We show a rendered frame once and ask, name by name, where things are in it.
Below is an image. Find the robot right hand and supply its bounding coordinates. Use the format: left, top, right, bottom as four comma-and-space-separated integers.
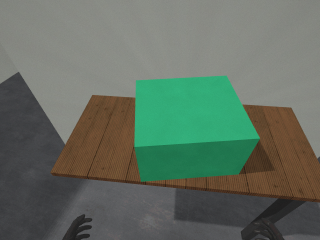
252, 217, 285, 240

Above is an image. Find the carton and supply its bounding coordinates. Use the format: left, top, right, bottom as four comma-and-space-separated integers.
134, 75, 260, 182

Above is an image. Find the table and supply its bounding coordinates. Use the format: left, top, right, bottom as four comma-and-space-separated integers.
50, 95, 320, 240

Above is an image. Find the robot left hand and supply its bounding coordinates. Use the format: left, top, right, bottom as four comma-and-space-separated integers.
62, 214, 93, 240

